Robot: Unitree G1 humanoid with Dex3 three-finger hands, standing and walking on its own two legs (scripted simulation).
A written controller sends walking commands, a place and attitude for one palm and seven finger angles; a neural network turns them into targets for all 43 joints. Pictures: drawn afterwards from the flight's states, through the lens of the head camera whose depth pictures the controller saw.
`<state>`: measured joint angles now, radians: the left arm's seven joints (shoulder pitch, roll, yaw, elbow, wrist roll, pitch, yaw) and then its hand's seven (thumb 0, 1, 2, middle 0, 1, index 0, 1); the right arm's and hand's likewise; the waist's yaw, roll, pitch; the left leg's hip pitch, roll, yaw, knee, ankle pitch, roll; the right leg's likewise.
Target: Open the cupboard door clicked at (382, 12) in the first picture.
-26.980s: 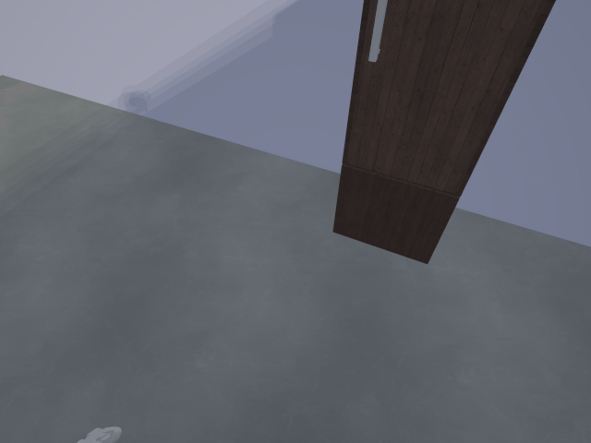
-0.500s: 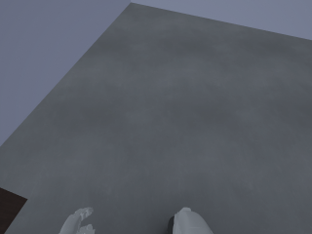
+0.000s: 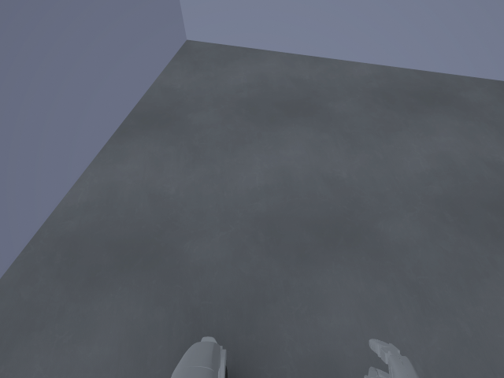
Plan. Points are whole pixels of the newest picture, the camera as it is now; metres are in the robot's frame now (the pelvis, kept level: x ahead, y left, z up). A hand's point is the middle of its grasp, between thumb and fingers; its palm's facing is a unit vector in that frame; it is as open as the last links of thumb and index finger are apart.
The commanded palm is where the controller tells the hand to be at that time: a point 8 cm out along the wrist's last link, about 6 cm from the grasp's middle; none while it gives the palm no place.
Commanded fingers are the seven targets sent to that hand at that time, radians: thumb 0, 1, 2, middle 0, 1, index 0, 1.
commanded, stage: walk to a spot facing it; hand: left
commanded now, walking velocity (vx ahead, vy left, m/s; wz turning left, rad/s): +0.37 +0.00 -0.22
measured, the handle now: out of the picture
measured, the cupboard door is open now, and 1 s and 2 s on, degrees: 42 42 42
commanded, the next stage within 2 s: turn to face it in 0.52 s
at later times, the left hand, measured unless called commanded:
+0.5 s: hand (195, 237) +0.41 +0.19 -0.16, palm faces -0.20 -0.97 -0.16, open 7.4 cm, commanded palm none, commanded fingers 0.00 0.90 0.90 -0.20 -0.30 -0.20 -0.30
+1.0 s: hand (243, 178) +0.59 +0.10 -0.16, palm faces -0.13 -0.97 -0.19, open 7.1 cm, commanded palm none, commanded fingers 0.00 0.90 0.90 -0.20 -0.30 -0.20 -0.30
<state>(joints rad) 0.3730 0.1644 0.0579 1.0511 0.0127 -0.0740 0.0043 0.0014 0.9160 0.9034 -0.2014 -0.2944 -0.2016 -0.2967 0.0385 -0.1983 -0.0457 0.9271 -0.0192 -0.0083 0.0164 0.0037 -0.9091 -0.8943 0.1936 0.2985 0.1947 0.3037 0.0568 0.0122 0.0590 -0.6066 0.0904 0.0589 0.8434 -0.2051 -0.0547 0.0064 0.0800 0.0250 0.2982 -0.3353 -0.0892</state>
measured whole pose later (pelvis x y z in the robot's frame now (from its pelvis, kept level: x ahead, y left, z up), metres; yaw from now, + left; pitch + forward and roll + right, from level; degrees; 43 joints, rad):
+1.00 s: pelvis +0.46 -0.06 +0.00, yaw -9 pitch +0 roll +0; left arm 0.15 0.16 0.05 0.98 0.01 -0.05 0.02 -0.03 0.95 0.90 -0.20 -0.29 -0.20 -0.30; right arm 0.24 -0.17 -0.03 1.03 -0.01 0.04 -0.01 0.02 -0.94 -0.89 0.20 0.30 0.20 0.30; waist -0.04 -0.01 0.04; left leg -0.49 0.08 0.10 0.84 -0.33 -0.05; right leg -0.12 -0.01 -0.24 0.45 -0.33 -0.07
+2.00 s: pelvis +0.53 -0.11 -0.01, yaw +26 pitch +0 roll +1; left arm 0.22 0.26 0.08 0.94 0.02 0.06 0.02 0.01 0.90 0.90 -0.20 -0.29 -0.20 -0.30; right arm 0.09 -0.23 -0.05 0.88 -0.02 0.02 0.01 0.00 -0.91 -0.89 0.20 0.30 0.20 0.30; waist 0.02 -0.06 0.12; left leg -0.33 -0.01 0.06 0.62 -0.29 0.03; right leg -0.43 -0.12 -0.07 1.11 -0.52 0.08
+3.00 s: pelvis +0.56 -0.15 -0.01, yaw +61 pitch +1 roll +0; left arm 0.14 0.23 0.07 0.87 0.01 0.03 0.01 0.01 0.91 0.90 -0.20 -0.29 -0.20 -0.30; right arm 0.20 -0.22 -0.07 0.93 -0.02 0.05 0.01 0.00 -0.90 -0.89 0.20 0.30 0.20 0.30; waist -0.03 0.03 0.07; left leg -0.35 -0.05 -0.10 0.54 -0.21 0.00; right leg -0.31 -0.03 -0.02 0.62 -0.34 0.07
